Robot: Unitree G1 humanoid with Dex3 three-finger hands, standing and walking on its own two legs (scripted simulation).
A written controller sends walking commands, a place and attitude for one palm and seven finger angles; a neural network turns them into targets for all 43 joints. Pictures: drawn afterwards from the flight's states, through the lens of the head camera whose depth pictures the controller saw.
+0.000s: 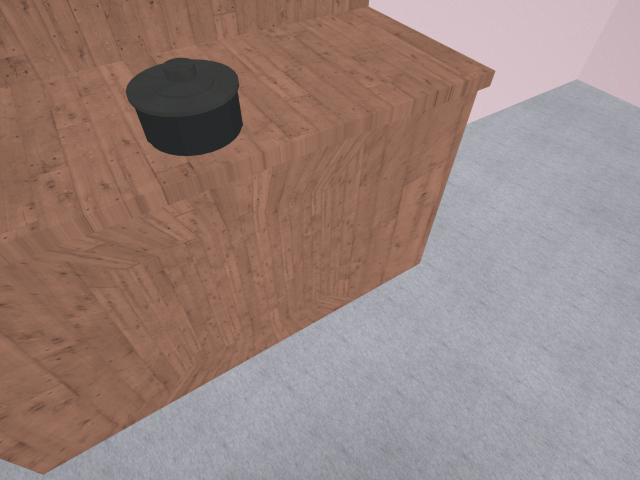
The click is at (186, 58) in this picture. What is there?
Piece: lid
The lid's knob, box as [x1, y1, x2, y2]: [162, 58, 196, 82]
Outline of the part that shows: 162,65 165,76 170,81 182,82 189,80 196,75 193,61 188,58 170,59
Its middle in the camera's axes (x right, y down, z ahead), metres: -0.25 -0.30 +0.68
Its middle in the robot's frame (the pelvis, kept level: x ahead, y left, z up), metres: +0.72 +0.30 +0.15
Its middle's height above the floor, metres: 0.93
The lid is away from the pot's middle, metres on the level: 0.00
